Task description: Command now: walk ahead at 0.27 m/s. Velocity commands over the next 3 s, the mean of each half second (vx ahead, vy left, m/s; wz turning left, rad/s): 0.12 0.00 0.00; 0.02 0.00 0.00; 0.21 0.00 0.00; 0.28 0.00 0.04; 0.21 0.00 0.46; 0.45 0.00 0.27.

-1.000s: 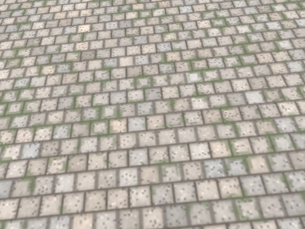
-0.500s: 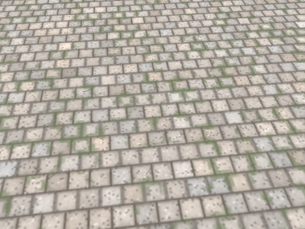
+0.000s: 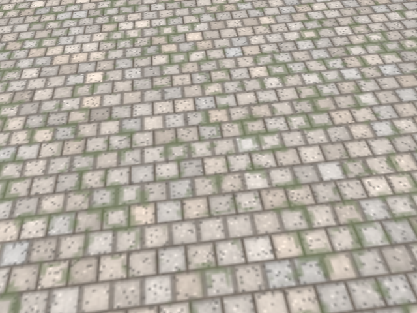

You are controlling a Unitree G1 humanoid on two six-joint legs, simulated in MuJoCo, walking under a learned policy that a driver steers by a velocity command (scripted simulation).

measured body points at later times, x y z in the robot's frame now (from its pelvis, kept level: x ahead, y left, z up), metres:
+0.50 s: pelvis +0.13 +0.02 +0.00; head +0.16 +0.03 +0.45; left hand +0.21 +0.29 -0.14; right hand +0.29 -0.22 -0.10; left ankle +0.21 +0.11 -0.73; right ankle +0.08 -0.12 -0.70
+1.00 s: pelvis +0.19 -0.01 +0.00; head +0.20 -0.01 +0.45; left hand +0.25 +0.25 -0.14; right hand +0.28 -0.27 -0.13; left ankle +0.21 +0.11 -0.73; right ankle +0.15 -0.13 -0.73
